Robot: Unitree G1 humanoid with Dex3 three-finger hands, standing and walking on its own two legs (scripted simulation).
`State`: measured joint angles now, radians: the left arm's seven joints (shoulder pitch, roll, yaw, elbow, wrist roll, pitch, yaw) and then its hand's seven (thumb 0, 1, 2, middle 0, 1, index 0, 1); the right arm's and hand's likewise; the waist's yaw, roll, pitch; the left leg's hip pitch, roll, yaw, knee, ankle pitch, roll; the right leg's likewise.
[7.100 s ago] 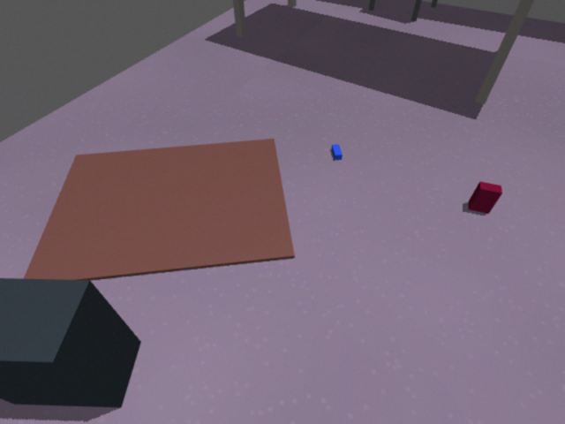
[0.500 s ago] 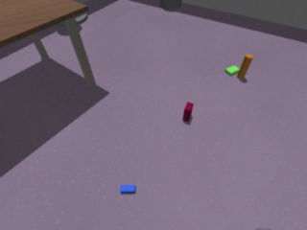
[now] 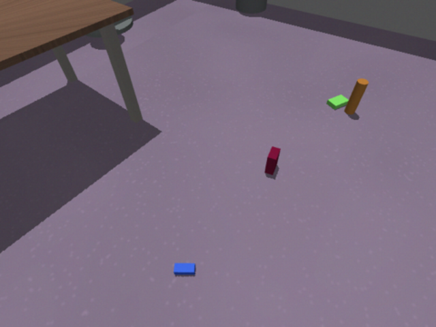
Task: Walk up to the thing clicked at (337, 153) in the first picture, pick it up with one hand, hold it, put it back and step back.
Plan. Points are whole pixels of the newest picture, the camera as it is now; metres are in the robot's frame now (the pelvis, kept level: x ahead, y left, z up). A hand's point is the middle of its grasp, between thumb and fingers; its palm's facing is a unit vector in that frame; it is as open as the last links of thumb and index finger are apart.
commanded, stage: walk up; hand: left
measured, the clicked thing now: (184, 268) +0.49 +0.18 -0.78
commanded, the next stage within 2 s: stand in 0.08 s
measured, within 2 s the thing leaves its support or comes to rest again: neither
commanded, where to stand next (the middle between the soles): +0.08 -0.06 m, yaw -3 degrees
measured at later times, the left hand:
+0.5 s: hand out of the picture +0.10 +0.24 -0.15, palm faces -0.02 -0.94 -0.33, open 7.4 cm
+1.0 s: hand out of the picture +0.10 +0.23 -0.15, palm faces -0.05 -0.94 -0.34, open 7.4 cm
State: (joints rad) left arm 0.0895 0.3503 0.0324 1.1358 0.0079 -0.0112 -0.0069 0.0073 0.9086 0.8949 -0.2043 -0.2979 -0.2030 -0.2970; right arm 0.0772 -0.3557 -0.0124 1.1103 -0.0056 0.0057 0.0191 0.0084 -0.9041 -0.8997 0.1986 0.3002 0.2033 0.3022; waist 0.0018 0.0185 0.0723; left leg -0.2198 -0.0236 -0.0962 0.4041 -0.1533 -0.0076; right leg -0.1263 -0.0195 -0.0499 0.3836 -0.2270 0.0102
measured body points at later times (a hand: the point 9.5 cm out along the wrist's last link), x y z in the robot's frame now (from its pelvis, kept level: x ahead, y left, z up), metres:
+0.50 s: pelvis +0.02 -0.01 +0.00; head +0.03 -0.01 +0.45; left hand +0.10 +0.29 -0.13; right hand +0.10 -0.31 -0.13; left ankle +0.04 +0.12 -0.74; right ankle -0.01 -0.12 -0.74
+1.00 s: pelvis +0.02 -0.01 +0.00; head +0.03 -0.02 +0.45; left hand +0.10 +0.28 -0.13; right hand +0.08 -0.32 -0.13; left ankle +0.04 +0.12 -0.74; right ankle -0.01 -0.12 -0.74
